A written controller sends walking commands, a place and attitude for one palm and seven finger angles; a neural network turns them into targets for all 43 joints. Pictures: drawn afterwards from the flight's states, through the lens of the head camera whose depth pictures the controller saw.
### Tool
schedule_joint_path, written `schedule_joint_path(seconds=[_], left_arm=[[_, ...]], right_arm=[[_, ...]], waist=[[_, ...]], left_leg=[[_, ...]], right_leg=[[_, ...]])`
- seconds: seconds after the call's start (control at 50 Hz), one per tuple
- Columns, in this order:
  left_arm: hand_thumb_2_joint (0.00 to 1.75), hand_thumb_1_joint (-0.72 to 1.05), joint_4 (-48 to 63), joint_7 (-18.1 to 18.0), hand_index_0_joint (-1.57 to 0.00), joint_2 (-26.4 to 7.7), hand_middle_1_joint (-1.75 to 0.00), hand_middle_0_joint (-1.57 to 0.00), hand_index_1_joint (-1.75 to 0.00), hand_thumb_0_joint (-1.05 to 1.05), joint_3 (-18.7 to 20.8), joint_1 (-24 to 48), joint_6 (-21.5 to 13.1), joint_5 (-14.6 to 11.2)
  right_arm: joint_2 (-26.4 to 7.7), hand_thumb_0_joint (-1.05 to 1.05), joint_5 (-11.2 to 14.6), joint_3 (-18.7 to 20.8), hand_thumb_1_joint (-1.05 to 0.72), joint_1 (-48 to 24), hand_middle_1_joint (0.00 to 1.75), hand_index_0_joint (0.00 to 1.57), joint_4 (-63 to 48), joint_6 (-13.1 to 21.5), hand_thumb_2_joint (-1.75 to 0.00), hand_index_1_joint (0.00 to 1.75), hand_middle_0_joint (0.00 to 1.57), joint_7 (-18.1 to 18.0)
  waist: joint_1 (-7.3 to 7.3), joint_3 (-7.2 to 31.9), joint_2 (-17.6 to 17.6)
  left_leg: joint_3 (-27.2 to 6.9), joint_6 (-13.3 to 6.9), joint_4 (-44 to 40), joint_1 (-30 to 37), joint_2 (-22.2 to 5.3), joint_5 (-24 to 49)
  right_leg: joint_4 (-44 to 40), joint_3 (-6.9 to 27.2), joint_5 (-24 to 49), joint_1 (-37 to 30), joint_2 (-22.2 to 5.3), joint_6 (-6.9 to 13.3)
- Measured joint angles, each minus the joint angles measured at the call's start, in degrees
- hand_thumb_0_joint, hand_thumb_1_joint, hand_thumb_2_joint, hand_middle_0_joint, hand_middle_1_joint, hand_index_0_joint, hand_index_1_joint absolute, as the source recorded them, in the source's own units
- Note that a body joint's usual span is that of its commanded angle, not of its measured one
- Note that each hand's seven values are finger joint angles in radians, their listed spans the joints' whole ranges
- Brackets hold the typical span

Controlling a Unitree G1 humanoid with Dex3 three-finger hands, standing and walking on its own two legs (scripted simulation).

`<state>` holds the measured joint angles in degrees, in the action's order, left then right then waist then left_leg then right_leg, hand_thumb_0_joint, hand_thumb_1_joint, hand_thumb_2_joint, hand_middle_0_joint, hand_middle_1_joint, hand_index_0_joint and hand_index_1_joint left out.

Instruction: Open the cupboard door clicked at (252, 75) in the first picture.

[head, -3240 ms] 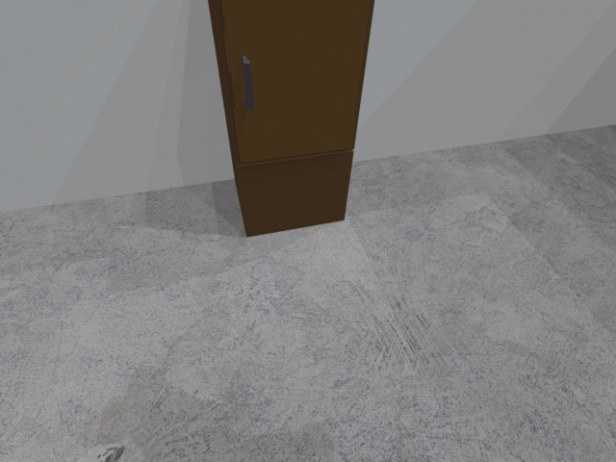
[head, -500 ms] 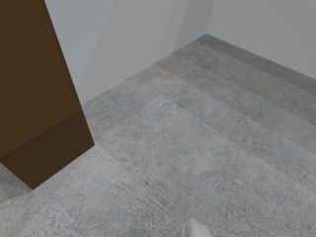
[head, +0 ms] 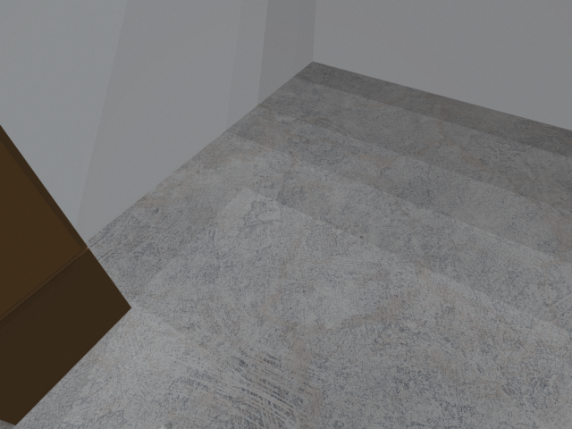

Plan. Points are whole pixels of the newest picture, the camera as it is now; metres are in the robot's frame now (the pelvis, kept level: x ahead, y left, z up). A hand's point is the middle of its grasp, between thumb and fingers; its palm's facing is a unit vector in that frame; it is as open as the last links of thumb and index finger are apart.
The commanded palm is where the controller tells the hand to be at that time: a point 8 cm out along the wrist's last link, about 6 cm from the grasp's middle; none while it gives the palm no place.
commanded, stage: turn to face it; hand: left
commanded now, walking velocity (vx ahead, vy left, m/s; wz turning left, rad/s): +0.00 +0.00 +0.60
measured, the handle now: out of the picture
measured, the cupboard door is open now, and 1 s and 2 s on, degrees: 0 0 0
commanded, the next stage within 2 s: take the last steps up to it in 1.66 s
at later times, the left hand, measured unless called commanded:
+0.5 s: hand out of the picture +0.02 +0.24 -0.16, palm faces +0.29 -0.92 -0.26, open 7.4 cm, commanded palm none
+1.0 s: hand out of the picture -0.10 +0.16 -0.16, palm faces +0.59 -0.77 -0.25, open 7.4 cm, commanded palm none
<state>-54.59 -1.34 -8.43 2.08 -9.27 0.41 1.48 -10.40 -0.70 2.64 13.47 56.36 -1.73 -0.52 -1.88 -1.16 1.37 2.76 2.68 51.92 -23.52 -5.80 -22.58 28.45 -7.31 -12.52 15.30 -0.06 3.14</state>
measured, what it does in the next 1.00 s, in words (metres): steps on the spot, turning left: left foot, then right foot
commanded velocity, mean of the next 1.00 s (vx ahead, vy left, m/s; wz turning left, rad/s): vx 0.00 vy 0.00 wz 0.60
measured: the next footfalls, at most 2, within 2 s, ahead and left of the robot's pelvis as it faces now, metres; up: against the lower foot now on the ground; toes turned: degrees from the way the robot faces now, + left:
left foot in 0.10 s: +0.04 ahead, +0.12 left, +0.00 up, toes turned +12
right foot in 0.60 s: +0.06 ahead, -0.13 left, +0.00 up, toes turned +18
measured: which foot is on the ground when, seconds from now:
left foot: up 0.00-0.08, down 0.10-0.60, up 0.62-1.00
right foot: down 0.00-0.12, up 0.14-0.58, down 0.60-1.00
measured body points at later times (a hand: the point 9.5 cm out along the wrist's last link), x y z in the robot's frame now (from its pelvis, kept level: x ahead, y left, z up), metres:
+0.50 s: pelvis -0.01 +0.01 +0.01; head +0.03 +0.03 +0.45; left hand +0.01 +0.29 -0.14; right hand +0.09 -0.23 -0.14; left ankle +0.01 +0.11 -0.74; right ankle +0.01 -0.15 -0.69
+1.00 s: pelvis -0.03 -0.03 +0.00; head +0.00 -0.01 +0.45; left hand -0.13 +0.20 -0.14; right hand +0.20 -0.20 -0.14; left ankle -0.11 +0.08 -0.70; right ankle +0.02 -0.14 -0.74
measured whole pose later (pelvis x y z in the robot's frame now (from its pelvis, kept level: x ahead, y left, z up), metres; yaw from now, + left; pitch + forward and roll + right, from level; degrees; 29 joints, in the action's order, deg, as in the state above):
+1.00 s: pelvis -0.03 -0.03 +0.00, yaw +35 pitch +0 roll +1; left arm -51.8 -1.0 -11.7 2.3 -14.0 1.0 1.7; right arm -15.4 -0.9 4.8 8.6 53.4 -5.0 2.1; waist 0.8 -5.0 -0.8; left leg 4.3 4.0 48.5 -22.1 -3.3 -24.5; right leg 31.5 -14.8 -18.4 11.5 -9.4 -1.3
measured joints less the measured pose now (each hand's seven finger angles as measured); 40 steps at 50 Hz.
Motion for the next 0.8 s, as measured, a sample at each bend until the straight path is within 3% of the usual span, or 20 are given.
schedule_joint_path(seconds=[0.1, 0.12, 0.18, 0.24, 0.28, 0.4, 0.52, 0.6, 0.62, 0.68, 0.74, 0.8], left_arm=[[0.90, 0.91, 0.1, 0.0, -0.21, -0.6, -0.30, -0.20, -0.30, 0.01, 0.4, -0.3, 0.2, -0.2], [0.90, 0.91, 0.2, 0.0, -0.21, -0.9, -0.30, -0.20, -0.30, 0.01, 0.6, -0.4, 0.5, -0.4], [0.90, 0.91, -0.1, -0.1, -0.21, -2.3, -0.30, -0.20, -0.30, 0.01, 1.6, -1.3, 1.9, -0.6], [0.90, 0.91, -1.0, 0.3, -0.20, -3.3, -0.30, -0.20, -0.30, 0.01, 2.4, -2.0, 2.5, -0.3], [0.90, 0.91, -1.2, 0.4, -0.20, -4.0, -0.30, -0.20, -0.30, 0.01, 2.7, -2.4, 2.4, -0.4], [0.90, 0.91, -1.0, 0.1, -0.20, -5.6, -0.30, -0.20, -0.30, 0.01, 3.4, -2.2, 2.7, -0.8], [0.90, 0.91, 0.6, 0.0, -0.20, -5.0, -0.30, -0.20, -0.30, 0.01, 2.9, 0.7, 2.6, -1.2], [0.90, 0.91, 2.8, 0.1, -0.20, -4.0, -0.30, -0.20, -0.30, 0.01, 1.9, 1.8, 1.3, -1.5], [0.90, 0.91, 3.1, 0.0, -0.20, -3.4, -0.30, -0.20, -0.30, 0.01, 1.8, 1.9, 0.7, -1.2], [0.90, 0.91, 3.8, -0.1, -0.20, -2.0, -0.30, -0.20, -0.30, 0.01, 0.6, 0.9, 0.7, -0.7], [0.90, 0.91, 3.8, -0.1, -0.21, -1.4, -0.30, -0.20, -0.30, 0.01, 0.2, -0.6, 0.6, -0.6], [0.90, 0.91, 3.7, 0.0, -0.21, -1.2, -0.30, -0.20, -0.30, 0.01, -0.2, -1.6, 0.3, -0.5]], right_arm=[[1.0, 0.00, 0.0, -0.4, -0.91, 1.2, 0.30, 0.20, 0.7, -0.4, -0.90, 0.29, 0.20, 0.6], [1.2, 0.00, -0.1, -0.4, -0.91, 1.5, 0.30, 0.20, 0.6, -0.2, -0.90, 0.29, 0.20, 0.7], [1.9, 0.00, -0.7, -0.5, -0.92, 1.4, 0.30, 0.20, 0.1, -0.1, -0.90, 0.29, 0.20, 0.8], [1.9, 0.00, -0.8, -0.5, -0.91, 1.5, 0.30, 0.21, -0.4, 0.4, -0.90, 0.29, 0.20, 0.4], [1.7, 0.00, -0.6, -0.5, -0.91, 1.4, 0.30, 0.21, -0.5, 0.6, -0.90, 0.29, 0.20, 0.2], [0.7, 0.00, -0.5, 0.3, -0.91, 1.2, 0.30, 0.21, -0.9, 0.6, -0.90, 0.30, 0.20, 0.2], [-1.3, 0.00, -0.7, 1.3, -0.91, 0.5, 0.30, 0.21, -1.3, -0.2, -0.90, 0.30, 0.20, 0.5], [-2.9, 0.00, -0.4, 2.1, -0.91, 0.3, 0.30, 0.21, -1.8, -1.1, -0.90, 0.30, 0.20, 0.9], [-3.5, 0.00, -0.2, 2.5, -0.91, 0.1, 0.30, 0.21, -1.8, -1.4, -0.90, 0.30, 0.20, 1.0], [-4.8, 0.01, -0.6, 3.4, -0.91, -0.2, 0.30, 0.21, -1.9, -2.4, -0.90, 0.29, 0.20, 1.2], [-5.5, 0.01, -0.8, 3.7, -0.91, -0.7, 0.30, 0.20, -2.2, -2.8, -0.90, 0.29, 0.20, 1.9], [-5.8, 0.01, -0.7, 3.7, -0.91, -1.2, 0.30, 0.20, -2.6, -2.8, -0.90, 0.29, 0.20, 2.3]], waist=[[1.01, 0.6, -1.5], [0.97, 0.7, -2.1], [1.35, -0.1, -3.8], [1.31, -0.9, -3.5], [1.42, -1.5, -3.1], [1.11, -2.3, -2.2], [-0.09, -2.5, -0.8], [-0.28, -1.6, 0.1], [-0.08, -1.6, 0.9], [-0.10, -0.9, 1.7], [-0.02, -0.5, 1.0], [-0.15, -0.9, 0.4]], left_leg=[[2.5, -0.6, -13.3, 6.0, 1.3, 3.7], [2.4, -2.1, -15.0, 6.4, 2.0, 3.8], [2.0, -5.1, -15.4, 5.7, 3.8, 3.9], [1.0, -5.6, -19.8, 6.4, 4.7, 6.9], [0.2, -5.8, -22.6, 7.0, 5.1, 8.7], [-2.8, -5.5, -25.9, 7.0, 6.2, 11.5], [-6.7, -4.2, -24.8, 5.1, 7.4, 12.5], [-9.5, -2.4, -21.7, 2.5, 8.9, 12.2], [-9.9, -2.1, -18.9, 1.3, 8.8, 9.5], [-7.4, -1.2, -2.5, -3.9, 9.0, -1.2], [-4.3, 0.0, 10.6, -6.8, 7.3, 0.3], [-3.1, 1.1, 14.9, -7.2, 5.1, 2.4]], right_leg=[[3.1, -4.0, -2.6, -0.3, -1.7, -1.5], [5.0, -4.7, -3.7, 0.6, -2.5, -2.0], [17.2, -1.2, -12.8, 5.8, -3.1, -4.2], [28.8, 2.6, -11.8, 10.5, -2.9, -5.4], [31.7, 4.3, -10.3, 11.8, -3.1, -6.2], [28.1, 7.0, -10.4, 10.7, -3.8, -7.9], [18.4, 7.4, -12.3, 6.5, -2.4, -7.7], [3.7, 6.7, -6.5, 0.0, -1.2, -6.7], [2.4, 6.0, -5.2, -0.7, -0.9, -5.4], [2.9, 3.5, -5.2, -1.6, -2.1, -2.9], [0.7, 1.8, -4.4, -3.7, -3.7, -2.5], [-0.3, -0.5, -4.0, -4.9, -4.9, -2.6]])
